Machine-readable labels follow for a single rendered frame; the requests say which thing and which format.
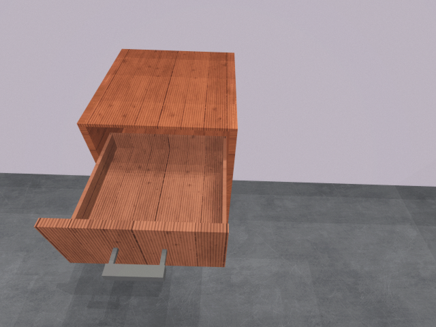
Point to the cabinet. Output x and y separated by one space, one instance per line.
166 92

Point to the drawer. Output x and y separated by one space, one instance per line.
149 192

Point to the handle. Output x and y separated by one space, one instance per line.
135 272

